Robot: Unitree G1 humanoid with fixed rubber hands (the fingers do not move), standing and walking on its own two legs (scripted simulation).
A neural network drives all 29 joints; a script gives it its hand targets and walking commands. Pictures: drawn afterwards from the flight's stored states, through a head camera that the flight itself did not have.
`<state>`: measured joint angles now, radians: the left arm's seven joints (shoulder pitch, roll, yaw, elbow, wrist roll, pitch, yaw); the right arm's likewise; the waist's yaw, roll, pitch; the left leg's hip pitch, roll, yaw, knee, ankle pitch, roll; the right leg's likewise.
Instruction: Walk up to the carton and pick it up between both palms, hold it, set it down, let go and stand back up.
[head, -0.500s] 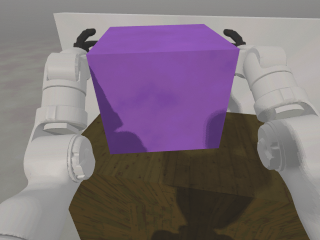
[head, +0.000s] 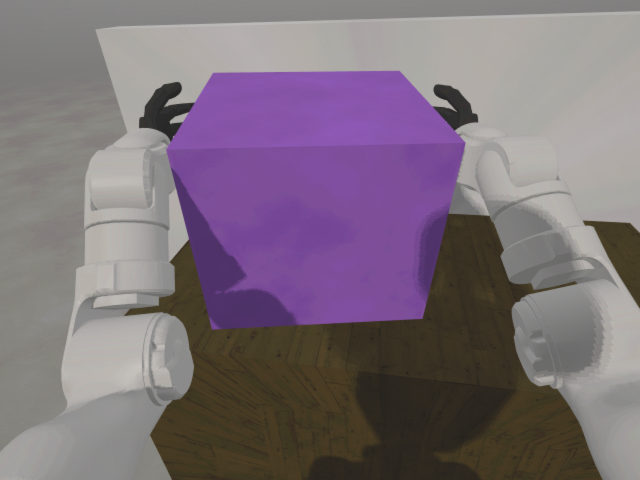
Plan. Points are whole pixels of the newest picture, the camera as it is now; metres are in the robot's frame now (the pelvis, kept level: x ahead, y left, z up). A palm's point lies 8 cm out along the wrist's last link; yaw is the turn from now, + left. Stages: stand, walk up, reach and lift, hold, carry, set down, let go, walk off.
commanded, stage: hold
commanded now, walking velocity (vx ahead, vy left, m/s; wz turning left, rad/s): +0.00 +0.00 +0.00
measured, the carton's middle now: (313, 190) +0.38 -0.01 +0.27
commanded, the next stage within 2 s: set down in 0.18 s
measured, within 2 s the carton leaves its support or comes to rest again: neither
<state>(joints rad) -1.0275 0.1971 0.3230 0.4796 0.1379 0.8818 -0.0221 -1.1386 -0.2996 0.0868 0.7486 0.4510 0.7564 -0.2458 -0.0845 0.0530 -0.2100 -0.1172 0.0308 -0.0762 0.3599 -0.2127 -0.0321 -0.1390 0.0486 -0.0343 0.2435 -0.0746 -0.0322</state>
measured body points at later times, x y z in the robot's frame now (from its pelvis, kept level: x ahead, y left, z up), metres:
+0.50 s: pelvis +0.00 +0.00 +0.00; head -0.11 +0.01 +0.44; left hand +0.38 +0.16 +0.43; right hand +0.37 -0.18 +0.41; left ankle -0.01 +0.14 -0.75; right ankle +0.04 -0.10 -0.75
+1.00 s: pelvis +0.02 +0.01 +0.00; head -0.05 +0.03 +0.44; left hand +0.44 +0.16 +0.34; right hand +0.42 -0.18 +0.31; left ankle -0.01 +0.14 -0.75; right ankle +0.04 -0.10 -0.75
